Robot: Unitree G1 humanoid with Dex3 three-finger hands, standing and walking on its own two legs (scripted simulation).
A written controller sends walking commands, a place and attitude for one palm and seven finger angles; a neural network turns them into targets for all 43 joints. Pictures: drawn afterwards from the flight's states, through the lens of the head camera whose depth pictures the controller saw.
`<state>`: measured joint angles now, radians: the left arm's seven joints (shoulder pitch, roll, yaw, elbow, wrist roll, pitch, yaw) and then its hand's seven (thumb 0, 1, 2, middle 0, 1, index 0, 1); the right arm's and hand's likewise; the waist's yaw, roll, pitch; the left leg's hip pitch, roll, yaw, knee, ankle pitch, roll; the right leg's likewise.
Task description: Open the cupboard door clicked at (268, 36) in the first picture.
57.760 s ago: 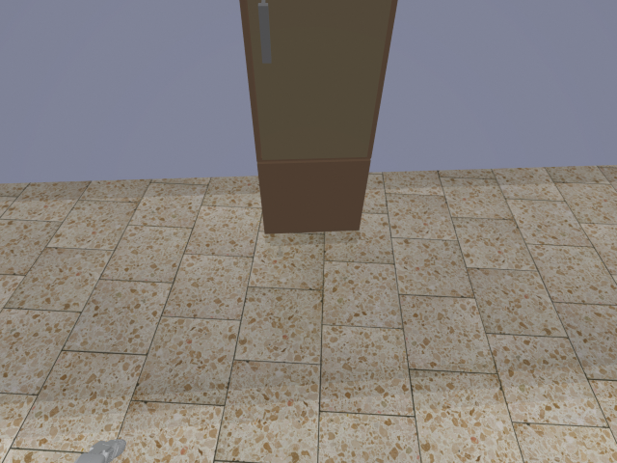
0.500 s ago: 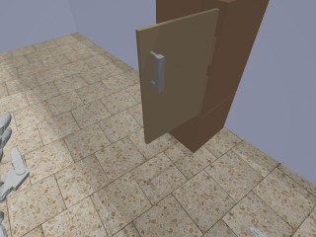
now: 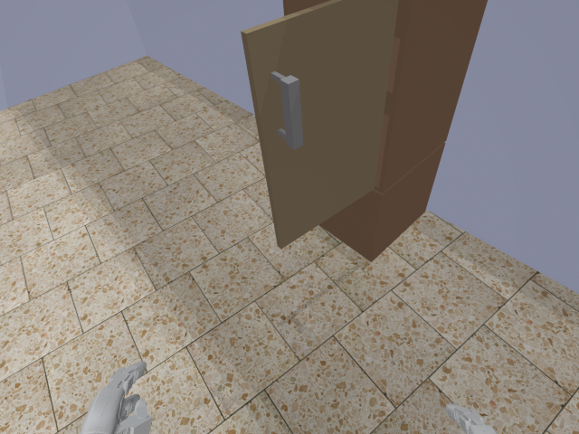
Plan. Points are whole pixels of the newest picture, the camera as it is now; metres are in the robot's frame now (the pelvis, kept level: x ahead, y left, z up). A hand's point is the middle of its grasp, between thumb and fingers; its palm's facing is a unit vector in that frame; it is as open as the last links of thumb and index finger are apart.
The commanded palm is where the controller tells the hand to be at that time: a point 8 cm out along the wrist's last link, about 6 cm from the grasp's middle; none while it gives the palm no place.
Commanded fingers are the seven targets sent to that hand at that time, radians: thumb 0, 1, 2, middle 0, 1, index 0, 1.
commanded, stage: let the arm hang, fingers relaxed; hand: left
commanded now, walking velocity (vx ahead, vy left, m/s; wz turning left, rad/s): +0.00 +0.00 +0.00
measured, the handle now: (285, 110) +0.67 +0.03 +0.11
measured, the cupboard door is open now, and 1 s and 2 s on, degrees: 84 84 84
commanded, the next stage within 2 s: look to check the result in 0.92 s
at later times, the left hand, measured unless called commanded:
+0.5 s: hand out of the picture -0.03 +0.22 -0.15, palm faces +0.05 -0.96 -0.26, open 7.3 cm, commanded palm none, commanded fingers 0.00 0.90 0.90 -0.20 -0.30 -0.20 -0.30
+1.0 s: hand out of the picture +0.02 +0.21 -0.15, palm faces +0.01 -0.97 -0.23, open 7.4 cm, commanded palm none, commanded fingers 0.00 0.90 0.90 -0.20 -0.30 -0.20 -0.30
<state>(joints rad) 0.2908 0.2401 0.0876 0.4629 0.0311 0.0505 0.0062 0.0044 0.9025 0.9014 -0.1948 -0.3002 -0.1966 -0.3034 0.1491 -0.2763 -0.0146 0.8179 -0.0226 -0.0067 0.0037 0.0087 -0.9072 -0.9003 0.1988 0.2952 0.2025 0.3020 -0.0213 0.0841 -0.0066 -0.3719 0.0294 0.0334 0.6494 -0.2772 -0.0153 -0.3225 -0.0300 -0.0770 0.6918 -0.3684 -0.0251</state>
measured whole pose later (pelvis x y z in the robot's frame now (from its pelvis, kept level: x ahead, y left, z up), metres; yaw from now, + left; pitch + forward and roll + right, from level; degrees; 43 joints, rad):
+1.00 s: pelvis -0.01 +0.02 +0.02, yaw +0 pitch -2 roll +0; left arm 0.22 0.18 0.03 1.13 0.01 0.00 0.01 0.00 0.90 0.90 -0.20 -0.30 -0.20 -0.30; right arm 0.23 -0.19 -0.02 1.13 -0.02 0.02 -0.02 0.00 -0.91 -0.90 0.20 0.29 0.20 0.30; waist -0.01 0.02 0.07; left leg -0.22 0.01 0.04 0.40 -0.15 0.01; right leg -0.17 -0.03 -0.07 0.43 -0.22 0.00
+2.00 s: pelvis +0.04 +0.00 +0.03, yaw -1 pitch -1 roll +0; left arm 0.11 0.31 0.02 1.13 0.01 -0.02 0.00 0.00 0.90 0.90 -0.20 -0.30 -0.20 -0.30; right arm 0.09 -0.32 -0.01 1.13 -0.01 0.01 -0.01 0.00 -0.91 -0.90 0.20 0.30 0.20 0.30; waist -0.01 0.02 0.07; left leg -0.12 0.03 0.04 0.30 -0.16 -0.02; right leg -0.07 0.00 -0.07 0.31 -0.22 -0.02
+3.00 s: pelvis +0.04 +0.00 +0.03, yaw -1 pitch -2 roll +0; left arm 0.12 0.31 0.01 1.13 0.01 -0.02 0.00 0.00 0.90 0.90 -0.20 -0.30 -0.20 -0.30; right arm 0.11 -0.32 -0.01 1.13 -0.01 0.00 -0.01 0.00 -0.91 -0.90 0.20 0.30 0.20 0.30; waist -0.01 0.01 0.07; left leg -0.10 0.03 0.05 0.28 -0.15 -0.02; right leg -0.04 -0.01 -0.06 0.28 -0.21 -0.02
